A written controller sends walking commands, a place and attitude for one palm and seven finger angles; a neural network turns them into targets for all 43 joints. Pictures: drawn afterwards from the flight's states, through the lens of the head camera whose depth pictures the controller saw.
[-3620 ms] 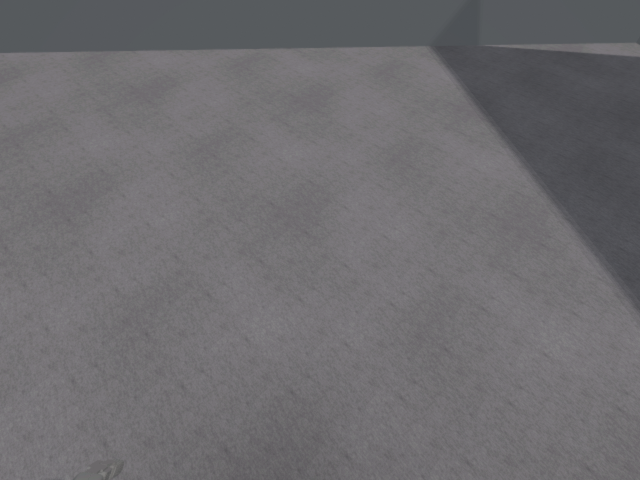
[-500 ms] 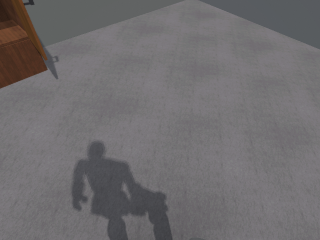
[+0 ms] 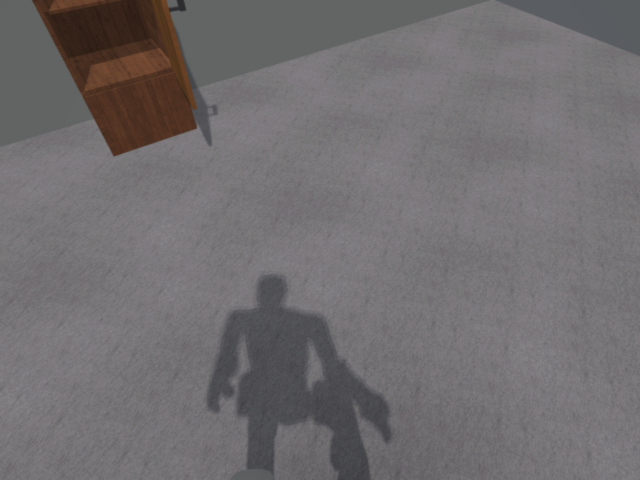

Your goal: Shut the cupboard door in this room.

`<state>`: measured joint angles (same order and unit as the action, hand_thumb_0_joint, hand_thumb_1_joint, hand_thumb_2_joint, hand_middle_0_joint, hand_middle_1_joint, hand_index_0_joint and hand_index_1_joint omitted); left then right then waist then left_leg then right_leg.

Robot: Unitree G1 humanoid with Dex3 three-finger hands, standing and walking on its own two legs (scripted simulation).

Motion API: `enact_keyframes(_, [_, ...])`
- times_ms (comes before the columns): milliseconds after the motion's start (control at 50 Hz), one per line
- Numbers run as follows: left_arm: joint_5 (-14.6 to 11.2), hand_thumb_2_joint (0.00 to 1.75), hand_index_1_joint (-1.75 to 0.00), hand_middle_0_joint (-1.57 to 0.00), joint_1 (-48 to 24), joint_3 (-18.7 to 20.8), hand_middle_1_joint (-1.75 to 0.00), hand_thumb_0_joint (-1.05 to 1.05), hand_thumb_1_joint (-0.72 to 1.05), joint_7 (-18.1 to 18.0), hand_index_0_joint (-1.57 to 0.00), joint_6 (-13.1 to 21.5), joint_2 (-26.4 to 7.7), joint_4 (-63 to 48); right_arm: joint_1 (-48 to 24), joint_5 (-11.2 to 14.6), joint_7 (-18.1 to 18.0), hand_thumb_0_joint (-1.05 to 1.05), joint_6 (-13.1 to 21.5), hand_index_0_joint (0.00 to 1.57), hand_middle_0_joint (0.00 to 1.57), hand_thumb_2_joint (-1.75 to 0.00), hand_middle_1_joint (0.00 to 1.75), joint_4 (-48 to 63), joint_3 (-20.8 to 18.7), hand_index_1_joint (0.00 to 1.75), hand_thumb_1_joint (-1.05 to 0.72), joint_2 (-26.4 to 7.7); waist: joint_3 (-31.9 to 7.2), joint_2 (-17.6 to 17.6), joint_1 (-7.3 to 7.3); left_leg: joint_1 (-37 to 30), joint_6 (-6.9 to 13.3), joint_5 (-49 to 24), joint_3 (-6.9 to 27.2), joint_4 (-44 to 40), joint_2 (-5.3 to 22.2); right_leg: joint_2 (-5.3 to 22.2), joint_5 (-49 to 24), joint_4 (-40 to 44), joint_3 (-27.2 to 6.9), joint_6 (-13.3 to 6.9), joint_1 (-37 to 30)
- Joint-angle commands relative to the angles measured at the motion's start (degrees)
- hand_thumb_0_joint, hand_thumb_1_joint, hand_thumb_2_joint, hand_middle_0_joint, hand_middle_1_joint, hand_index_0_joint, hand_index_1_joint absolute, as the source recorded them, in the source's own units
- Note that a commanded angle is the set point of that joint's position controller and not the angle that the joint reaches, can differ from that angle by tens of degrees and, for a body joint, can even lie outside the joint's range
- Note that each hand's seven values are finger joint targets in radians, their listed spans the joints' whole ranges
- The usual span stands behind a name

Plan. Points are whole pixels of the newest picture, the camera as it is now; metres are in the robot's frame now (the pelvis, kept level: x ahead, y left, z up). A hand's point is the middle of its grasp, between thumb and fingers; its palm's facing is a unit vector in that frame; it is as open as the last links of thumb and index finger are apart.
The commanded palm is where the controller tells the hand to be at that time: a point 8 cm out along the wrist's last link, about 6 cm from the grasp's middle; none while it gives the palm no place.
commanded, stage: stand and wait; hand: left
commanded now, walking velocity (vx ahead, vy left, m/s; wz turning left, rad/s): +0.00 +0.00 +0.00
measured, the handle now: out of the picture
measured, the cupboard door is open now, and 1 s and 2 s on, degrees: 83 83 83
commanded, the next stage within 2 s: turn or walk to find it in 0.30 s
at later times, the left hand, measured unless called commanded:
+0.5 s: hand out of the picture -0.02 +0.23 -0.18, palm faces +0.13 -0.97 -0.22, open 7.4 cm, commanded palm none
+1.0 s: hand out of the picture -0.10 +0.30 -0.19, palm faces +0.31 -0.92 -0.23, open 7.4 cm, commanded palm none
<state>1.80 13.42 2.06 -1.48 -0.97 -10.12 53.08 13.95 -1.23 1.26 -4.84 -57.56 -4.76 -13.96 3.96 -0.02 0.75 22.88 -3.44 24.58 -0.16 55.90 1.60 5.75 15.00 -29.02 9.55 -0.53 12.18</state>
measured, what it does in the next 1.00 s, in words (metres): walks backwards, turning left: left foot, then right foot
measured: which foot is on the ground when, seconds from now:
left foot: up 0.00-0.10, down 0.12-0.54, up 0.56-0.84, down 0.86-1.00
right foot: down 0.00-0.14, up 0.16-0.50, down 0.52-0.86, up 0.88-1.00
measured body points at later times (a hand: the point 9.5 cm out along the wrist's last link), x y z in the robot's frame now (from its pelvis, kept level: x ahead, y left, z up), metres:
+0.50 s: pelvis -0.03 +0.04 +0.00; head -0.03 +0.05 +0.45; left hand -0.02 +0.28 -0.16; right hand +0.06 -0.18 -0.15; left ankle -0.02 +0.14 -0.74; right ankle -0.03 -0.08 -0.73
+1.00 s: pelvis -0.09 +0.08 -0.01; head -0.08 +0.12 +0.44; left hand -0.11 +0.35 -0.17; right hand +0.02 -0.14 -0.14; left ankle -0.10 +0.17 -0.74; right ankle -0.07 -0.06 -0.67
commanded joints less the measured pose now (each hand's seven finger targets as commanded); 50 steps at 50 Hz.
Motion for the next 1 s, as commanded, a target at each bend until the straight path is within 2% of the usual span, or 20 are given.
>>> enact_keyframes(0, [0.2,0.90,-0.30,-0.20,3.8,3.8,-0.30,0.00,0.90,-0.6,-0.20,1.0,-13.9,-1.5,-5.2,0.8,-0.5,0.00,2.4,0.20,0.20,-0.90,0.30,5.7,0.3,0.30,-0.90,-1.7,-4.6,12.3,-3.56,-0.2,0.4,3.2,-3.3,-11.6,-0.5,14.4,-22.7,6.9,-10.1,-8.0,-6.2])
enact_keyframes(60, [-0.3,0.90,-0.30,-0.20,2.3,3.4,-0.30,0.00,0.90,-0.5,-0.20,0.7,-13.2,-0.1,0.0,0.9,-1.0,0.00,3.3,0.20,0.20,-0.90,0.30,3.7,0.8,0.30,-0.90,-1.7,-6.9,10.8,-0.59,-11.0,1.2,-7.9,-4.5,-27.9,-1.2,11.9,-22.8,0.9,-7.1,-4.0,-3.2])
enact_keyframes(80, [-0.9,0.90,-0.30,-0.20,2.8,2.9,-0.30,0.00,0.90,-0.5,-0.20,0.4,-11.3,-0.1,1.8,0.7,-1.1,0.00,4.0,0.20,0.20,-0.90,0.30,2.9,0.5,0.30,-0.90,-3.8,-8.2,4.4,0.32,-18.6,2.2,-15.3,-2.3,-34.6,1.4,9.3,-17.2,-4.2,-4.6,-1.1,2.1])
enact_keyframes(100, [-1.3,0.90,-0.30,-0.20,4.3,2.3,-0.30,0.00,0.90,-0.2,-0.20,-0.1,-7.7,-1.2,2.3,0.1,-1.3,0.00,4.5,0.20,0.20,-0.90,0.30,3.2,-0.4,0.30,-0.90,-8.8,-8.8,-10.5,0.31,-24.3,6.7,-27.7,12.5,-36.8,14.1,2.8,1.7,-13.0,-0.9,2.7,13.2])
enact_keyframes(120, [-0.9,0.90,-0.30,-0.20,1.9,1.3,-0.30,0.00,0.90,-0.2,-0.20,-0.3,-6.0,-2.0,2.9,0.1,-1.5,0.00,4.1,0.20,0.20,-0.90,0.30,3.2,-0.8,0.30,-0.90,-11.5,-6.6,-15.2,1.26,-19.0,12.0,-36.3,16.5,-38.3,20.7,0.3,19.2,-20.5,-2.8,3.6,14.8])
enact_keyframes(160, [-0.9,0.90,-0.30,-0.20,-1.4,1.4,-0.30,0.00,0.90,-0.4,-0.20,-1.5,-6.7,-0.2,0.0,-0.1,-3.0,0.00,4.5,0.20,0.20,-0.90,0.30,2.4,0.2,0.30,-0.90,-8.8,-3.1,-13.8,0.80,-11.8,12.7,-31.1,14.3,-39.9,17.8,0.5,16.1,-28.7,-9.1,3.4,13.8])
enact_keyframes(200, [-0.7,0.90,-0.30,-0.20,1.8,1.2,-0.30,0.00,0.90,0.2,-0.20,-1.2,-6.0,2.8,-4.2,0.1,-3.2,0.00,4.9,0.20,0.20,-0.90,0.30,2.9,1.4,0.30,-0.90,-6.0,-1.4,-9.4,-1.33,-12.7,12.0,-32.2,8.4,-39.3,13.5,0.1,10.6,-29.4,-9.0,3.5,13.6])
enact_keyframes(260, [-0.9,0.90,-0.30,-0.20,3.3,0.6,-0.30,0.00,0.90,0.3,-0.20,-1.0,-5.2,4.8,-2.8,0.6,-3.5,0.00,5.4,0.20,0.20,-0.90,0.30,1.7,1.5,0.30,-0.90,-5.1,-2.8,-7.4,-0.99,-16.9,12.1,-39.3,5.5,-38.5,12.2,-0.2,9.2,-24.1,-8.1,4.0,11.7])
enact_keyframes(340, [-1.0,0.90,-0.30,-0.20,1.3,0.3,-0.30,0.00,0.90,-0.1,-0.20,-0.9,-4.4,4.3,-1.2,0.2,-3.3,0.00,4.8,0.20,0.20,-0.90,0.30,0.5,0.9,0.30,-0.90,-5.6,-2.5,-6.7,0.27,-17.1,13.2,-38.5,8.7,-38.1,13.3,-0.7,10.8,-14.9,-6.8,4.2,8.2])
enact_keyframes(460, [-1.1,0.90,-0.30,-0.20,5.8,0.9,-0.30,0.00,0.90,-0.6,-0.20,0.4,-5.2,4.8,-2.9,0.6,-2.5,0.00,4.3,0.20,0.20,-0.90,0.30,1.3,0.2,0.30,-0.90,-5.5,-4.2,-5.7,-2.10,-10.7,10.1,-30.8,11.2,-33.0,9.3,-1.5,-1.6,3.9,-5.8,3.6,-2.4])
enact_keyframes(500, [-0.4,0.90,-0.30,-0.20,6.1,1.8,-0.30,0.00,0.90,-1.1,-0.20,1.1,-9.7,4.4,-3.1,1.2,-1.9,0.00,4.3,0.20,0.20,-0.90,0.30,2.7,0.8,0.30,-0.90,-1.6,-3.9,6.5,-2.02,0.1,4.8,-14.5,3.7,-23.9,1.1,10.0,-8.6,10.0,-16.6,-0.7,-8.9])
enact_keyframes(520, [-0.3,0.90,-0.30,-0.20,6.3,2.5,-0.30,0.00,0.90,-0.9,-0.20,1.3,-12.1,3.6,-4.9,0.8,-1.8,0.00,3.5,0.20,0.20,-0.90,0.30,4.0,0.8,0.30,-0.90,-0.9,-2.0,16.3,-3.32,3.1,2.8,1.1,-0.1,-15.0,-3.4,17.5,-8.5,13.9,-23.5,-6.7,-5.0])
enact_keyframes(560, [-0.3,0.90,-0.30,-0.20,4.0,2.6,-0.30,0.00,0.90,-1.2,-0.20,0.9,-10.8,2.2,-6.1,0.3,-1.5,0.00,2.1,0.20,0.20,-0.90,0.30,4.3,-0.4,0.30,-0.90,-2.9,1.1,12.0,-2.93,4.8,3.0,5.0,2.7,2.7,-1.6,18.4,-5.6,16.0,-22.6,-10.0,2.3])
enact_keyframes(600, [-0.1,0.90,-0.30,-0.20,-0.5,2.5,-0.30,0.00,0.90,-1.0,-0.20,1.2,-9.9,0.3,-2.9,0.3,-0.8,0.00,1.9,0.20,0.20,-0.90,0.30,2.7,-0.6,0.30,-0.90,-1.9,0.4,7.4,-0.49,4.6,2.1,1.1,1.5,8.4,-0.4,14.3,-8.3,13.2,-13.9,-7.9,2.5])
enact_keyframes(720, [0.4,0.90,-0.30,-0.20,1.6,3.7,-0.30,0.00,0.90,-0.9,-0.20,0.8,-12.8,0.2,-4.4,0.5,-0.5,0.00,2.3,0.20,0.20,-0.90,0.30,4.3,0.1,0.30,-0.90,-0.4,-1.3,11.2,-2.82,0.2,0.8,3.2,-3.5,-7.6,0.3,14.7,-13.7,8.4,-8.6,-7.1,-0.4])
enact_keyframes(800, [-0.6,0.90,-0.30,-0.20,0.3,3.8,-0.30,0.00,0.90,-0.4,-0.20,-0.2,-12.6,-0.2,2.3,0.4,-0.7,0.00,3.3,0.20,0.20,-0.90,0.30,3.3,0.1,0.30,-0.90,-2.0,-4.8,5.7,0.56,-13.3,1.5,-11.4,-5.1,-28.0,0.0,12.0,-9.5,-2.7,-2.9,-1.1,4.8])
enact_keyframes(840, [-1.2,0.90,-0.30,-0.20,-1.0,2.6,-0.30,0.00,0.90,0.3,-0.20,-0.9,-6.2,-4.2,5.6,-0.3,-1.0,0.00,4.1,0.20,0.20,-0.90,0.30,4.2,-1.8,0.30,-0.90,-11.5,-4.0,-19.5,2.10,-15.9,11.3,-25.0,22.5,-39.9,20.0,0.6,20.1,-24.0,0.0,5.2,20.2])
enact_keyframes(880, [-0.6,0.90,-0.30,-0.20,-6.8,2.7,-0.30,0.00,0.90,0.0,-0.20,-1.7,-6.8,-4.5,5.2,-0.5,-2.1,0.00,4.3,0.20,0.20,-0.90,0.30,3.4,-1.8,0.30,-0.90,-11.1,-3.5,-13.9,2.93,-9.3,13.5,-15.4,23.6,-41.8,19.0,0.9,17.0,-35.7,-8.5,3.8,20.2])
enact_keyframes(940, [-0.6,0.90,-0.30,-0.20,-3.0,2.8,-0.30,0.00,0.90,0.8,-0.20,-1.2,-7.0,-1.6,-1.8,-0.3,-2.5,0.00,4.7,0.20,0.20,-0.90,0.30,5.2,-0.2,0.30,-0.90,-7.6,-2.3,-8.1,-0.43,-8.8,11.7,-18.0,14.2,-40.6,12.6,0.8,8.3,-35.2,-8.4,4.1,17.7])
enact_keyframes(980, [-0.8,0.90,-0.30,-0.20,-2.6,2.6,-0.30,0.00,0.90,0.8,-0.20,-1.2,-6.9,-1.3,-0.9,-0.1,-2.6,0.00,4.9,0.20,0.20,-0.90,0.30,5.2,-0.2,0.30,-0.90,-7.5,-3.8,-7.1,-0.05,-10.9,12.2,-21.4,13.5,-40.2,11.8,0.0,8.2,-31.8,-8.3,4.5,16.2])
